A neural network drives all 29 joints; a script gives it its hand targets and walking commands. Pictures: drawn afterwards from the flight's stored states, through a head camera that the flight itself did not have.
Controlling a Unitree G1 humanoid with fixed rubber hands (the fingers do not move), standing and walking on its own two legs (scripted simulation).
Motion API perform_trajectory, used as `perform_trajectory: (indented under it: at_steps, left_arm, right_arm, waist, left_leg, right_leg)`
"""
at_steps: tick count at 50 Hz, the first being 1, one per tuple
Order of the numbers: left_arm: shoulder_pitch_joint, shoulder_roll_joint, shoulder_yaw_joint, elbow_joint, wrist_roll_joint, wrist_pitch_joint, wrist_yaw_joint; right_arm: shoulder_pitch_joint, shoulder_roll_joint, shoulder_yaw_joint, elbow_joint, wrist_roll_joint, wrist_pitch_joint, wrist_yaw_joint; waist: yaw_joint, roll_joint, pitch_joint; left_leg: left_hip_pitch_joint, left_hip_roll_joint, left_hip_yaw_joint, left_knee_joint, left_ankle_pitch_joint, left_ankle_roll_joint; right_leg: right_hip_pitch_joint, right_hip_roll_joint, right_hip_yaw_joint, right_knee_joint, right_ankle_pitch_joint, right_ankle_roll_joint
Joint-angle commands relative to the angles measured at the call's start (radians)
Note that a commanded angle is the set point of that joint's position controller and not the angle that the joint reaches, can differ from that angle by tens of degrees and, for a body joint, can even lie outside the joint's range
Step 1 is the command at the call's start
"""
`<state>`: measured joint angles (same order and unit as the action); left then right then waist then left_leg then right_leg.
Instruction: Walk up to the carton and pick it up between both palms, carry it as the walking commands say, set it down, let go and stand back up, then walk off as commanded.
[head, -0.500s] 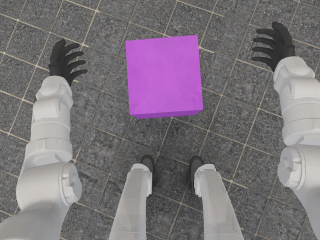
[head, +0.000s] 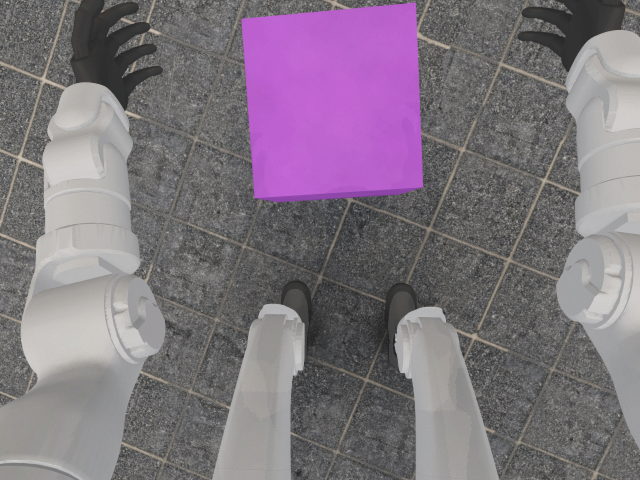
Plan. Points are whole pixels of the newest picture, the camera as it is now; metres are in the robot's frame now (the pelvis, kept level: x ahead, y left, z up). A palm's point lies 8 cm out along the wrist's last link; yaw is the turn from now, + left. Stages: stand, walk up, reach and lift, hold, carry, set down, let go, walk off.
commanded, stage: reach and lift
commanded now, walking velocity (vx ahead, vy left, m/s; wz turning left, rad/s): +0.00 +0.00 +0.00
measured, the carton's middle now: (333, 122) +0.56 +0.03 -0.50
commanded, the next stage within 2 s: none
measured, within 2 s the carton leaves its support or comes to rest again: neither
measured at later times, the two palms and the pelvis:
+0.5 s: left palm (176, 119) +0.51 +0.26 -0.27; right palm (507, 89) +0.55 -0.22 -0.27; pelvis -0.04 -0.01 -0.14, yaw +0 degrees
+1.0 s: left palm (213, 144) +0.50 +0.25 -0.41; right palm (466, 118) +0.54 -0.20 -0.41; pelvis -0.05 -0.01 -0.25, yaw +0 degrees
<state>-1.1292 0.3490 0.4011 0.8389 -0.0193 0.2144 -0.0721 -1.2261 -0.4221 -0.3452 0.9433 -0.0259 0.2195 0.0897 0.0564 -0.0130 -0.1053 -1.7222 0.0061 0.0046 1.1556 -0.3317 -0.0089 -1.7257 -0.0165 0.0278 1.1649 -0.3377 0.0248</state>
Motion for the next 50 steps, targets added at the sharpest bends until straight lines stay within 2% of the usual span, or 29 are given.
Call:
perform_trajectory:
  at_steps: [1, 2, 4, 5, 6, 7, 8, 9, 10, 11, 13, 14, 15, 17, 19, 23, 25, 28, 29, 31, 33, 34, 36, 37, 41, 45, 46, 48, 50]
  left_arm:
    - [-0.304, 0.169, 0.005, -0.161, -0.006, -0.045, 0.004]
    - [-0.298, 0.21, 0.063, -0.104, 0.01, -0.037, 0.01]
    - [-0.32, 0.211, 0.036, -0.133, -0.012, -0.036, 0.009]
    - [-0.301, 0.213, 0.019, -0.077, -0.012, -0.039, 0.008]
    - [-0.33, 0.259, 0.036, -0.2, -0.009, -0.046, 0.018]
    - [-0.299, 0.244, 0.014, -0.057, -0.015, -0.033, 0.019]
    - [-0.329, 0.263, 0.021, -0.141, -0.025, -0.04, 0.022]
    - [-0.354, 0.271, -0.006, -0.184, -0.036, -0.042, 0.027]
    - [-0.347, 0.266, 0.01, -0.139, -0.042, -0.039, 0.03]
    - [-0.342, 0.241, -0.014, -0.15, -0.067, -0.041, 0.03]
    - [-0.379, 0.296, -0.01, -0.18, -0.073, -0.037, 0.037]
    - [-0.378, 0.278, -0.03, -0.147, -0.074, -0.028, 0.038]
    - [-0.404, 0.285, -0.029, -0.123, -0.07, -0.035, 0.041]
    - [-0.46, 0.326, -0.054, -0.128, -0.086, -0.023, 0.046]
    - [-0.507, 0.338, -0.08, -0.14, -0.117, -0.011, 0.057]
    - [-0.574, 0.352, -0.087, -0.115, -0.117, 0.0, 0.078]
    - [-0.59, 0.355, -0.094, -0.126, -0.122, 0.0, 0.087]
    - [-0.631, 0.36, -0.112, -0.09, -0.154, 0.002, 0.099]
    - [-0.667, 0.373, -0.125, -0.209, -0.176, -0.001, 0.112]
    - [-0.658, 0.383, -0.134, -0.073, -0.172, 0.009, 0.118]
    - [-0.668, 0.395, -0.123, -0.207, -0.195, -0.019, 0.134]
    - [-0.633, 0.371, -0.126, -0.09, -0.183, -0.017, 0.137]
    - [-0.684, 0.391, -0.136, -0.179, -0.183, -0.035, 0.152]
    - [-0.683, 0.362, -0.148, -0.137, -0.19, -0.042, 0.153]
    - [-0.688, 0.398, -0.144, -0.091, -0.183, -0.071, 0.16]
    - [-0.705, 0.353, -0.21, 0.075, -0.215, -0.081, 0.144]
    - [-0.735, 0.333, -0.226, 0.008, -0.227, -0.087, 0.147]
    - [-0.758, 0.314, -0.247, 0.05, -0.235, -0.099, 0.14]
    - [-0.722, 0.322, -0.24, 0.149, -0.226, -0.104, 0.141]
  right_arm:
    - [-0.312, -0.158, -0.005, -0.164, 0.012, -0.047, -0.001]
    - [-0.305, -0.163, 0.003, -0.105, -0.003, -0.04, -0.007]
    - [-0.32, -0.192, 0.008, -0.132, 0.027, -0.033, -0.021]
    - [-0.313, -0.169, 0.023, -0.094, 0.038, -0.034, -0.02]
    - [-0.345, -0.223, 0.009, -0.225, 0.033, -0.035, -0.034]
    - [-0.313, -0.2, 0.021, -0.096, 0.034, -0.028, -0.034]
    - [-0.342, -0.21, 0.025, -0.182, 0.043, -0.029, -0.048]
    - [-0.382, -0.24, 0.024, -0.203, 0.067, -0.028, -0.054]
    - [-0.373, -0.178, 0.072, -0.188, 0.102, -0.021, -0.047]
    - [-0.373, -0.205, 0.07, -0.193, 0.088, -0.022, -0.051]
    - [-0.406, -0.245, 0.083, -0.236, 0.106, -0.015, -0.068]
    - [-0.4, -0.224, 0.08, -0.202, 0.108, -0.006, -0.067]
    - [-0.391, -0.213, 0.099, -0.165, 0.13, -0.01, -0.069]
    - [-0.453, -0.297, 0.08, -0.185, 0.101, 0.001, -0.089]
    - [-0.517, -0.295, 0.106, -0.226, 0.136, 0.01, -0.093]
    - [-0.567, -0.306, 0.135, -0.159, 0.168, 0.023, -0.094]
    - [-0.56, -0.333, 0.134, -0.189, 0.186, 0.022, -0.104]
    - [-0.63, -0.323, 0.178, -0.166, 0.223, 0.027, -0.112]
    - [-0.675, -0.357, 0.173, -0.278, 0.226, 0.016, -0.118]
    - [-0.687, -0.334, 0.204, -0.152, 0.254, 0.031, -0.119]
    - [-0.681, -0.335, 0.205, -0.267, 0.244, 0.012, -0.129]
    - [-0.664, -0.369, 0.194, -0.125, 0.208, 0.009, -0.127]
    - [-0.691, -0.356, 0.193, -0.182, 0.227, -0.004, -0.134]
    - [-0.689, -0.361, 0.191, -0.134, 0.214, -0.017, -0.13]
    - [-0.729, -0.351, 0.225, -0.132, 0.24, -0.043, -0.138]
    - [-0.673, -0.327, 0.24, 0.098, 0.235, -0.054, -0.128]
    - [-0.721, -0.36, 0.236, -0.012, 0.239, -0.073, -0.129]
    - [-0.698, -0.325, 0.227, 0.055, 0.241, -0.085, -0.13]
    - [-0.726, -0.325, 0.243, 0.096, 0.247, -0.089, -0.122]
  waist:
    - [0.018, -0.003, -0.913]
    - [0.031, -0.073, -0.918]
    - [0.023, -0.02, -1.033]
    - [0.022, -0.044, -0.959]
    - [0.031, -0.045, -1.191]
    - [0.019, -0.067, -1.027]
    - [0.024, -0.08, -1.101]
    - [0.038, -0.019, -1.145]
    - [0.07, -0.037, -1.086]
    - [0.032, -0.073, -1.117]
    - [0.051, -0.099, -1.143]
    - [0.022, -0.068, -1.152]
    - [0.047, -0.043, -1.026]
    - [-0.007, -0.085, -1.147]
    - [0.003, -0.082, -1.162]
    - [0.045, -0.043, -1.151]
    - [0.017, -0.022, -1.257]
    - [0.044, -0.036, -1.231]
    - [0.022, -0.035, -1.395]
    - [0.066, 0.004, -1.32]
    - [0.046, -0.027, -1.406]
    - [0.035, -0.054, -1.212]
    - [0.056, -0.022, -1.21]
    - [0.033, -0.034, -1.149]
    - [0.079, -0.027, -1.088]
    - [0.013, -0.029, -0.83]
    - [0.005, -0.017, -0.921]
    - [-0.011, 0.004, -0.837]
    - [0.029, 0.01, -0.753]
  left_leg:
    - [0.556, -0.05, 0.031, 0.065, 0.423, -0.033]
    - [0.494, -0.053, 0.038, 0.099, 0.408, -0.03]
    - [0.545, -0.054, 0.033, 0.163, 0.429, -0.035]
    - [0.429, -0.047, 0.04, 0.176, 0.366, -0.033]
    - [0.522, -0.06, 0.052, 0.215, 0.438, -0.038]
    - [0.41, -0.058, 0.041, 0.219, 0.347, -0.031]
    - [0.409, -0.063, 0.056, 0.249, 0.356, -0.031]
    - [0.39, -0.061, 0.063, 0.27, 0.357, -0.04]
    - [0.395, -0.061, 0.059, 0.291, 0.379, -0.029]
    - [0.336, -0.058, 0.059, 0.316, 0.35, -0.03]
    - [0.308, -0.06, 0.078, 0.357, 0.306, -0.027]
    - [0.323, -0.059, 0.061, 0.369, 0.305, -0.028]
    - [0.297, -0.052, 0.066, 0.378, 0.258, -0.021]
    - [0.259, -0.05, 0.067, 0.448, 0.162, -0.027]
    - [0.249, -0.046, 0.071, 0.467, 0.113, -0.025]
    - [0.29, -0.037, 0.073, 0.545, 0.123, -0.031]
    - [0.328, -0.032, 0.072, 0.584, 0.152, -0.029]
    - [0.264, -0.029, 0.084, 0.638, 0.115, -0.028]
    - [0.401, -0.028, 0.067, 0.66, 0.212, -0.03]
    - [0.389, -0.027, 0.067, 0.702, 0.166, -0.03]
    - [0.444, -0.038, 0.068, 0.76, 0.342, -0.023]
    - [0.285, -0.035, 0.066, 0.774, 0.25, -0.025]
    - [0.361, -0.026, 0.055, 0.773, 0.253, -0.017]
    - [0.314, -0.016, 0.047, 0.799, 0.251, -0.021]
    - [0.286, -0.019, 0.054, 0.832, 0.216, -0.012]
    - [0.238, 0.0, 0.034, 0.86, 0.131, -0.017]
    - [0.263, 0.002, 0.032, 0.879, 0.181, -0.021]
    - [0.222, 0.003, 0.023, 0.888, 0.155, -0.023]
    - [0.202, 0.004, 0.014, 0.896, 0.157, -0.022]
  right_leg:
    - [0.375, 0.067, -0.072, 0.055, 0.324, -0.003]
    - [0.347, 0.066, -0.071, 0.081, 0.31, 0.011]
    - [0.357, 0.071, -0.064, 0.143, 0.32, 0.01]
    - [0.337, 0.065, -0.064, 0.173, 0.307, 0.009]
    - [0.444, 0.07, -0.068, 0.207, 0.384, 0.013]
    - [0.357, 0.065, -0.078, 0.229, 0.312, 0.013]
    - [0.421, 0.067, -0.07, 0.255, 0.342, 0.015]
    - [0.399, 0.07, -0.065, 0.29, 0.338, 0.009]
    - [0.325, 0.067, -0.066, 0.301, 0.314, 0.02]
    - [0.386, 0.061, -0.06, 0.324, 0.348, 0.009]
    - [0.38, 0.058, -0.064, 0.35, 0.308, 0.016]
    - [0.37, 0.057, -0.067, 0.372, 0.299, 0.02]
    - [0.247, 0.057, -0.066, 0.378, 0.212, 0.016]
    - [0.333, 0.051, -0.081, 0.437, 0.169, 0.02]
    - [0.349, 0.049, -0.086, 0.467, 0.132, 0.016]
    - [0.3, 0.051, -0.082, 0.538, 0.081, 0.013]
    - [0.347, 0.051, -0.081, 0.579, 0.118, 0.007]
    - [0.415, 0.047, -0.066, 0.632, 0.112, 0.002]
    - [0.479, 0.055, -0.083, 0.663, 0.185, 0.002]
    - [0.461, 0.049, -0.064, 0.702, 0.149, -0.004]
    - [0.528, 0.06, -0.064, 0.752, 0.318, -0.004]
    - [0.47, 0.049, -0.053, 0.781, 0.273, -0.014]
    - [0.411, 0.047, -0.058, 0.793, 0.224, -0.006]
    - [0.361, 0.042, -0.055, 0.818, 0.212, -0.008]
    - [0.339, 0.035, -0.049, 0.855, 0.173, -0.003]
    - [0.162, 0.024, -0.069, 0.877, 0.05, -0.006]
    - [0.204, 0.02, -0.059, 0.888, 0.098, -0.007]
    - [0.145, 0.021, -0.055, 0.9, 0.081, -0.011]
    - [0.085, 0.018, -0.065, 0.923, 0.059, -0.005]
